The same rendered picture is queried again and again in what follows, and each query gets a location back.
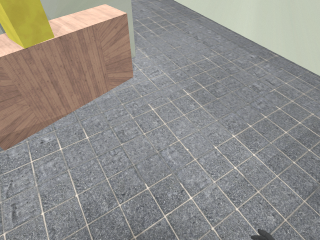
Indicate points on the robot right hand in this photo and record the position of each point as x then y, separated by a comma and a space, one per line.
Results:
263, 235

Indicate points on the carton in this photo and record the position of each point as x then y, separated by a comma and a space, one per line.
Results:
25, 22

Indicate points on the pedestal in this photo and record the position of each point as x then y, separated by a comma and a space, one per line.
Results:
89, 55

